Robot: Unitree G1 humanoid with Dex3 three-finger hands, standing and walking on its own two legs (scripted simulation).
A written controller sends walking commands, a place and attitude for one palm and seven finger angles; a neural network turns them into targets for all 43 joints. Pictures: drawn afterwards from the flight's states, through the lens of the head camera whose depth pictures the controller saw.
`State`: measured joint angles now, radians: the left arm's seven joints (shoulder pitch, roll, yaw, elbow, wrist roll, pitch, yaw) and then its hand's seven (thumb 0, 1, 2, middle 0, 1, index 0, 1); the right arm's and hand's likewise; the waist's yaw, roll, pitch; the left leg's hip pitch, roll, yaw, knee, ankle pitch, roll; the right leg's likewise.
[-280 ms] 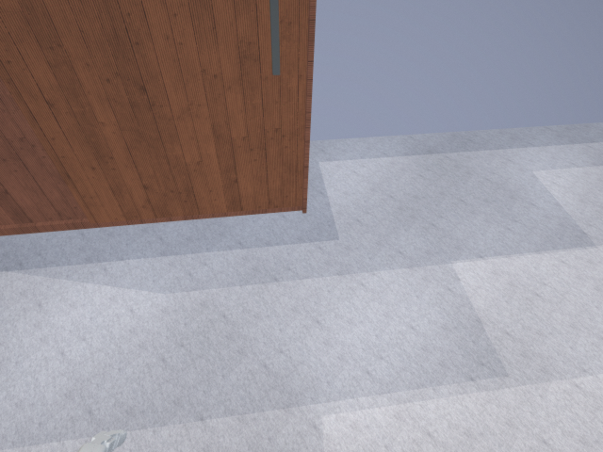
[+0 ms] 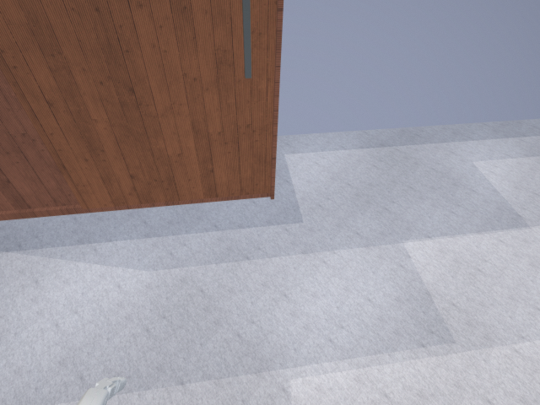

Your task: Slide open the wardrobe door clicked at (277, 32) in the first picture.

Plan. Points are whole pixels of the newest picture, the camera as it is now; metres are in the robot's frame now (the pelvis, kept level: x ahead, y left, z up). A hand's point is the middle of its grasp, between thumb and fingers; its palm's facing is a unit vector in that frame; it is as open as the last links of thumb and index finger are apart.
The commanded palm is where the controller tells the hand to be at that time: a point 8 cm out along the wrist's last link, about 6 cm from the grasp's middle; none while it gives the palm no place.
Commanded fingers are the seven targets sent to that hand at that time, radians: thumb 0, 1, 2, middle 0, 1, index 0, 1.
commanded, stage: stand and wait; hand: right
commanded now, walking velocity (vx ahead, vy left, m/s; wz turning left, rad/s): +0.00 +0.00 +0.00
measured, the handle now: (246, 30) +1.20 +0.14 +0.08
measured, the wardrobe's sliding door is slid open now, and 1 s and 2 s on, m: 0.00 0.00 0.00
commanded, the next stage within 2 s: look at it before walking up in 0.56 s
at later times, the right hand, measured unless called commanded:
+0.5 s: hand out of the picture +0.05 -0.24 -0.15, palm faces -0.03 +0.94 -0.34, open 7.4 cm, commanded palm none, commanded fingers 0.00 -0.90 -0.90 0.20 0.30 0.20 0.30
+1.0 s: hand out of the picture +0.06 -0.24 -0.15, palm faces -0.03 +0.94 -0.33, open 7.4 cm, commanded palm none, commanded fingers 0.00 -0.90 -0.90 0.20 0.30 0.20 0.30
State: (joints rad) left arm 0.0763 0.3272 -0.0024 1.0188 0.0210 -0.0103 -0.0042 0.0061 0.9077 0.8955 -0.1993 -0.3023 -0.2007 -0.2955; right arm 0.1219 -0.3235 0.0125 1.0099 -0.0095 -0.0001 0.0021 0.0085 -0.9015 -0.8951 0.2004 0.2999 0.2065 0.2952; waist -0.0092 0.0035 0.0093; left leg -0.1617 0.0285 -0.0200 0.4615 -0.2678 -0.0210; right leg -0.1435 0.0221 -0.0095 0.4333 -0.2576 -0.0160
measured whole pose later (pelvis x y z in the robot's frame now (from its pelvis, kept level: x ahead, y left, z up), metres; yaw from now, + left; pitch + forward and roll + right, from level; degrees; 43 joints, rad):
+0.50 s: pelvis -0.02 +0.01 +0.00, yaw +0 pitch -2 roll +0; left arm 0.15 0.35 0.00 1.12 0.02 0.00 -0.01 0.01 0.91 0.90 -0.20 -0.30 -0.20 -0.30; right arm 0.16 -0.34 0.01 1.09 -0.01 0.00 0.01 0.01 -0.90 -0.90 0.20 0.30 0.21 0.30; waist 0.00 0.00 0.03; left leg -0.16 0.00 -0.01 0.40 -0.21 0.00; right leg -0.15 0.00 0.00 0.39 -0.20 0.00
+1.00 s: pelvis -0.02 +0.01 +0.00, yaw +0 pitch -2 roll +0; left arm 0.11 0.34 0.00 1.11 0.01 -0.01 -0.01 0.01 0.91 0.90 -0.20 -0.30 -0.20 -0.30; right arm 0.13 -0.34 0.01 1.08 -0.01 -0.01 0.00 0.01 -0.90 -0.90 0.20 0.30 0.21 0.30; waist 0.00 0.00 0.03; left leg -0.16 0.01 -0.02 0.39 -0.20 -0.01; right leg -0.14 0.00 -0.01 0.37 -0.20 0.00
